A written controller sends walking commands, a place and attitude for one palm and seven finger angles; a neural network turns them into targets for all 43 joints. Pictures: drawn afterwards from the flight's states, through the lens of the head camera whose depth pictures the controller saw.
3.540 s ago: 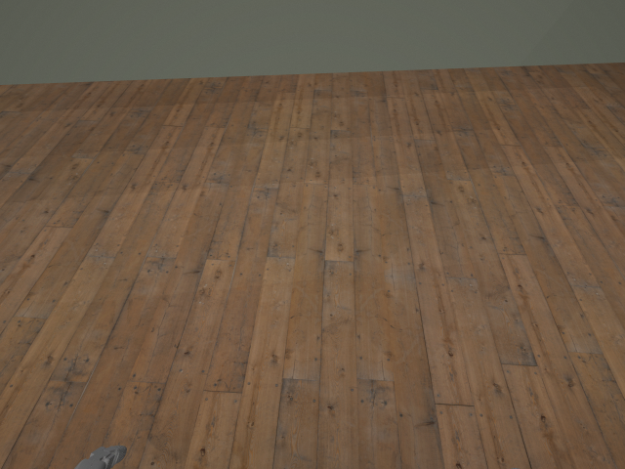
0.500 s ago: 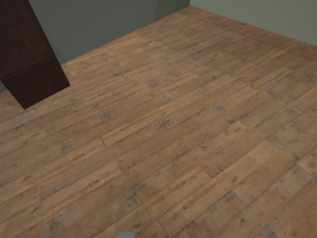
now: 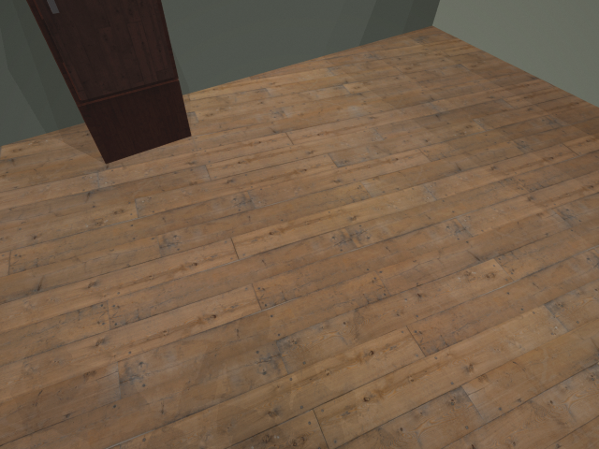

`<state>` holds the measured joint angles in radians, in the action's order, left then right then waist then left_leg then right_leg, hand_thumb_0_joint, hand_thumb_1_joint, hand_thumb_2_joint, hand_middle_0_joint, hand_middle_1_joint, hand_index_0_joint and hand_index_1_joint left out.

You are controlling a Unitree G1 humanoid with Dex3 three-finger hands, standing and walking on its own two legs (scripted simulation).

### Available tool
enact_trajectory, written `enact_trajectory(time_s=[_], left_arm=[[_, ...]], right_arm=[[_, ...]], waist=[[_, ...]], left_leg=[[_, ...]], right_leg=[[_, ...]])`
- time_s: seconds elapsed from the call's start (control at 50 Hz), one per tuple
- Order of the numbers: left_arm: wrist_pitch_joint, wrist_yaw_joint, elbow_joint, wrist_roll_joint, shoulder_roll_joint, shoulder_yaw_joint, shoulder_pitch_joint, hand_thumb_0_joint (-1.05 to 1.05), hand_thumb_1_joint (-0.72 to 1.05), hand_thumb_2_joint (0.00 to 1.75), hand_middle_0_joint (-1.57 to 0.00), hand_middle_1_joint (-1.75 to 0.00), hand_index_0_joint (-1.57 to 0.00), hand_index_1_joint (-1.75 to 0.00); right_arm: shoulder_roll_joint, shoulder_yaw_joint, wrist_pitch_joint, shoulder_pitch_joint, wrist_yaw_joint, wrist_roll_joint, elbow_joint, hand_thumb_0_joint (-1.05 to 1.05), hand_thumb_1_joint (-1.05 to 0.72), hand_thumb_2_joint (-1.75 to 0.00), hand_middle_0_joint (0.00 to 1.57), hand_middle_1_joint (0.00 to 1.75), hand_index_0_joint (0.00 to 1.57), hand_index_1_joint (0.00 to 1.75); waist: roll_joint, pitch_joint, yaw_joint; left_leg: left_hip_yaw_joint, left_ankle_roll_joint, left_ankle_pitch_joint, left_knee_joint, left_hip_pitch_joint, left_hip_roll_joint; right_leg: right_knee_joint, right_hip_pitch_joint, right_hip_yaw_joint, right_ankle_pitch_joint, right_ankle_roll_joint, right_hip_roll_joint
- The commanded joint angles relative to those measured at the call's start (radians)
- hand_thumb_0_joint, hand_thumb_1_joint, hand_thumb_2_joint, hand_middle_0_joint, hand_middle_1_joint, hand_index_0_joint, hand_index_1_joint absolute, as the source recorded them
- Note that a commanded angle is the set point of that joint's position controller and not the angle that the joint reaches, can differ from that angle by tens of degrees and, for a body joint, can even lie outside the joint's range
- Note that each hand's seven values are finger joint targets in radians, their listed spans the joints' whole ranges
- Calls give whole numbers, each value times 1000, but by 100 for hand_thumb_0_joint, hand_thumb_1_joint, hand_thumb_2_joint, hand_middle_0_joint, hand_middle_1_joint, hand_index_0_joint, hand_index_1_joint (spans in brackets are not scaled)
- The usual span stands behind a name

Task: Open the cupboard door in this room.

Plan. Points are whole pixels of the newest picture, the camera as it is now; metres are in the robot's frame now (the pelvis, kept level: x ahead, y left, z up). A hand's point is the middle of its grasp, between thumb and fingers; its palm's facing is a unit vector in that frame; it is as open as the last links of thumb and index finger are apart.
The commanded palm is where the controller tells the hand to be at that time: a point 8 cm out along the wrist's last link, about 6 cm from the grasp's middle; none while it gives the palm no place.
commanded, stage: turn or walk to find it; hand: left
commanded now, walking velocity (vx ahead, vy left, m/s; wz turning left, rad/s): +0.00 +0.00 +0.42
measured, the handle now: out of the picture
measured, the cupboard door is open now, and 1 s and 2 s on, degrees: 0 0 0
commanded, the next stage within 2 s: stand and wait in 0.08 s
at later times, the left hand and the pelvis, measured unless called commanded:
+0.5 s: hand out of the picture -0.02 +0.12 -0.16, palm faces +0.18 -0.95 -0.25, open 7.3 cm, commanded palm none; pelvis -0.03 -0.06 +0.00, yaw +8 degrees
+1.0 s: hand out of the picture -0.12 +0.16 -0.19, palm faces +0.32 -0.92 -0.23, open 7.4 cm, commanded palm none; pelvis -0.08 -0.03 -0.01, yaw +15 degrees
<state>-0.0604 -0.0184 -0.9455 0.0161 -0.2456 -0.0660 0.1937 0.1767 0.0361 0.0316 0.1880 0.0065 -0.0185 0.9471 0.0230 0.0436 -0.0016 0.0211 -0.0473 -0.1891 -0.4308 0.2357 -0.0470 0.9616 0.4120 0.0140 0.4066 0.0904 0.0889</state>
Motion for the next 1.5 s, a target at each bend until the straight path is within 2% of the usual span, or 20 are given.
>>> enact_trajectory(time_s=[0.0,0.1,0.12,0.14,0.16,0.24,0.28,0.48,0.54,0.6,0.66,0.8,0.92,1.02,1.06,1.08,1.1,1.14,1.24,1.48], left_arm=[[28,-4,94,-3,-48,-11,-36,0,90,90,-20,-30,-20,-30],[49,-12,66,-9,-52,-10,84,0,90,90,-20,-30,-20,-30],[59,-17,57,-1,-93,-14,104,0,90,90,-20,-30,-20,-30],[70,-25,61,12,-179,-27,105,0,90,90,-20,-30,-20,-30],[64,-23,77,7,-194,-23,85,0,90,90,-20,-30,-20,-30],[71,-22,70,-2,-76,6,-22,0,90,90,-20,-30,-20,-30],[80,-17,51,-2,-64,13,14,0,90,90,-20,-30,-20,-30],[79,-18,-59,8,-76,11,150,0,90,90,-20,-30,-20,-30],[77,-19,-83,-7,-55,20,111,0,90,90,-20,-30,-20,-30],[67,-17,-97,-10,-4,30,141,0,90,90,-20,-30,-20,-30],[56,-14,-121,-9,-30,25,123,0,90,90,-20,-30,-20,-30],[43,-10,-102,6,-42,5,144,0,90,90,-20,-30,-20,-30],[47,-16,-30,14,-122,-29,108,0,90,90,-20,-30,-20,-30],[49,-20,11,23,-142,-35,22,0,90,90,-20,-30,-20,-30],[43,-11,6,8,-138,-31,35,0,90,90,-20,-30,-20,-30],[33,-6,22,-1,-96,-25,31,0,90,90,-20,-30,-20,-30],[27,2,71,-2,-38,-13,-2,0,90,90,-20,-30,-20,-30],[20,3,76,10,-56,-15,-68,0,90,90,-20,-30,-20,-30],[33,9,27,3,-52,-16,-16,0,90,90,-20,-30,-20,-30],[37,-8,93,-10,-30,2,-115,0,90,90,-20,-30,-20,-30]], right_arm=[[223,65,-14,59,10,-9,-48,0,-90,-90,20,30,20,30],[201,66,-9,30,3,-1,-54,0,-90,-90,20,30,20,30],[158,60,-11,42,-2,7,-51,0,-90,-90,20,30,20,30],[88,45,-12,62,-6,13,-67,0,-90,-90,20,30,20,30],[126,57,-2,38,0,0,-73,0,-90,-90,20,30,20,30],[113,56,21,104,-9,-5,21,0,-90,-90,20,30,20,30],[97,51,22,121,-7,-2,45,0,-90,-90,20,30,20,30],[59,16,0,43,12,7,75,0,-90,-90,20,30,20,30],[57,5,-19,124,19,13,127,0,-90,-90,20,30,20,30],[121,6,-33,72,27,7,120,0,-90,-90,20,30,20,30],[107,-1,-25,38,28,7,118,0,-90,-90,20,30,20,30],[141,21,-2,2,16,-1,48,0,-90,-90,20,30,20,30],[119,43,16,31,0,-5,-1,0,-90,-90,20,30,20,30],[75,38,4,51,-20,6,-15,0,-90,-90,20,30,20,30],[87,33,-7,119,-20,-3,3,0,-90,-90,20,30,20,30],[153,47,-13,154,-17,-9,9,0,-90,-90,20,30,20,30],[247,69,-18,177,-9,-16,-3,0,-90,-90,20,30,20,30],[241,66,-22,152,3,-14,3,0,-90,-90,20,30,20,30],[184,40,-46,93,23,-4,-11,0,-90,-90,20,30,20,30],[198,61,-26,145,20,-10,2,0,-90,-90,20,30,20,30]], waist=[[-180,-66,38],[-129,-129,-24],[-28,-148,-30],[240,-134,-29],[228,-96,-39],[97,12,33],[106,10,26],[134,-15,-34],[67,-53,12],[-83,-43,-21],[-169,6,-20],[-98,84,-28],[191,-30,-33],[117,-60,-2],[24,-87,25],[-181,-47,46],[-418,6,62],[-237,12,47],[-93,-32,8],[-165,-89,51]], left_leg=[[319,-137,260,109,-87,263],[290,-64,198,5,51,186],[222,-8,65,-78,149,126],[73,61,-209,-265,326,-6],[63,68,-363,-426,295,0],[53,78,-194,-639,256,46],[33,92,-149,-624,238,53],[-42,87,-228,-200,55,90],[-38,71,2,54,-146,99],[58,12,175,52,-112,228],[83,10,121,89,1,211],[136,-10,-152,89,184,171],[-39,42,-269,-444,190,69],[-91,69,-265,-319,147,113],[-103,67,-101,-82,-47,91],[126,19,-162,77,-65,192],[437,-77,-123,223,-61,400],[407,-115,-146,245,41,402],[227,-81,268,154,-84,275],[301,-136,564,46,-183,274]], right_leg=[[-144,10,4,47,-11,-31],[-538,-289,23,-186,-34,-58],[-633,-400,-63,-211,-58,38],[-692,-471,-331,-246,-148,273],[-711,-305,-369,-287,-235,375],[-683,-189,-142,-372,-205,180],[-678,-215,-83,-430,-188,144],[-653,-266,-154,-532,-252,172],[-591,-200,-105,-446,-181,111],[-569,-187,-11,-296,-101,27],[-526,-239,35,-270,-84,27],[-533,-194,29,-57,-73,45],[-759,-164,-161,87,-231,332],[-581,-198,65,-232,-203,302],[-449,-97,143,-69,-120,248],[-253,42,187,33,-63,146],[-27,226,186,212,-5,23],[125,182,24,107,-40,54],[153,166,0,-63,-14,25],[-163,40,-3,48,-6,-37]])
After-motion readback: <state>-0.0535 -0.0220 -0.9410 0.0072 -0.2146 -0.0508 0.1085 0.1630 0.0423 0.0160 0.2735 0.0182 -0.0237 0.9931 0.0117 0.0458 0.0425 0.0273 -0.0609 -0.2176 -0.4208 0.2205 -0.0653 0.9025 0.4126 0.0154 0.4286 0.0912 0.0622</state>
